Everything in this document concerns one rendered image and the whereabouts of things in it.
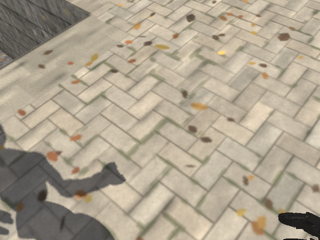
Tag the robot right hand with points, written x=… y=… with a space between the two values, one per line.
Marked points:
x=309 y=222

